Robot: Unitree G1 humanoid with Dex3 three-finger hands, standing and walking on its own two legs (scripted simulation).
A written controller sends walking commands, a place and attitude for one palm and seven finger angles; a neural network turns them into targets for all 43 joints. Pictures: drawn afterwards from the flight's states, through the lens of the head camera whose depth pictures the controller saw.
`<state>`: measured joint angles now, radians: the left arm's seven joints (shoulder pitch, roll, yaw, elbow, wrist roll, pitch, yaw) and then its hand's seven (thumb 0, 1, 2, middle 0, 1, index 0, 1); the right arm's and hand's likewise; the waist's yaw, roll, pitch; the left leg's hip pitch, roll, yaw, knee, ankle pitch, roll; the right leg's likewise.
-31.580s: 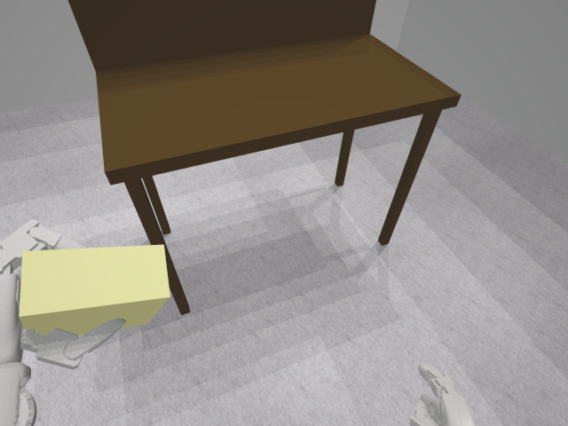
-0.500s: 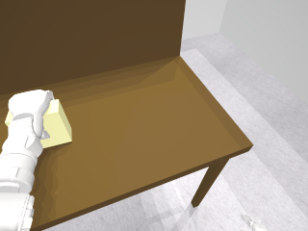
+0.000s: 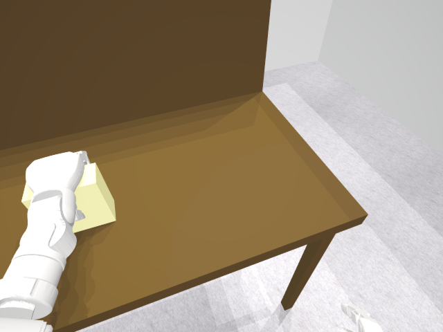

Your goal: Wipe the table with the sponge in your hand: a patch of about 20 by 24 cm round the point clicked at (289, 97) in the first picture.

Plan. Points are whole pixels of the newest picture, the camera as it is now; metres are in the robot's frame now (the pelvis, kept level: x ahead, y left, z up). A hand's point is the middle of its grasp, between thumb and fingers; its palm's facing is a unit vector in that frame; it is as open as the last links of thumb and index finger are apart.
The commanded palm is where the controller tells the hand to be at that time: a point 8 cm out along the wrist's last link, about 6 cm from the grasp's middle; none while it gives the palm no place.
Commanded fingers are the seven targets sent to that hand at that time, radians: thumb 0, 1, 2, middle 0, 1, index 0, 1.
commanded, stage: wipe back along the first lane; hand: left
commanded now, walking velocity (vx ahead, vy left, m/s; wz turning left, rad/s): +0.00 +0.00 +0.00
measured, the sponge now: (78, 207) +0.33 +0.33 +0.03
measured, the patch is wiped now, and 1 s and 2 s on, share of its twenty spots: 1.00 1.00 1.00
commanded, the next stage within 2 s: lift the sponge slowly off the table in 1.04 s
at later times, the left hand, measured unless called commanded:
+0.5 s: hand (71, 216) +0.28 +0.30 +0.07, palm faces -0.01 -0.03 -1.00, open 10.1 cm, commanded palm +0.25 +0.28 +0.11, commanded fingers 0.00 0.10 1.30 -1.20 -1.60 -1.20 -1.60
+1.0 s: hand (66, 243) +0.23 +0.28 +0.07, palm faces +0.03 -0.05 -1.00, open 10.1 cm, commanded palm +0.19 +0.26 +0.11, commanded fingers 0.00 0.10 1.30 -1.20 -1.60 -1.20 -1.60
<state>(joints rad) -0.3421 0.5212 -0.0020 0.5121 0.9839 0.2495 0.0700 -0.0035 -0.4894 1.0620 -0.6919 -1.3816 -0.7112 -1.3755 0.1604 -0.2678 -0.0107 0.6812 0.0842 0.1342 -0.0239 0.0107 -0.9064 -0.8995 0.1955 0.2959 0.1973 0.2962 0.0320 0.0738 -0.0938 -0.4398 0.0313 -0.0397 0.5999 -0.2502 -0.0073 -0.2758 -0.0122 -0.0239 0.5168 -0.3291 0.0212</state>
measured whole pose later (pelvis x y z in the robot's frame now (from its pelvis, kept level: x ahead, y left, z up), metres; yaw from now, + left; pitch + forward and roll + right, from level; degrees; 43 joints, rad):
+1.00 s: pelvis +0.00 -0.01 +0.00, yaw +0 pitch +0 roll -1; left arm 0.13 0.46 -0.03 -0.01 0.94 0.32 0.08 0.01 -0.48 1.06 -0.68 -1.39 -0.70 -1.39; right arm 0.07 -0.26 0.00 0.66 0.07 0.07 -0.03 0.01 -0.91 -0.90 0.19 0.30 0.20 0.30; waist 0.09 0.10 -0.07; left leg -0.32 0.04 -0.04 0.58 -0.25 -0.03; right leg -0.18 0.00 -0.02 0.53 -0.34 0.01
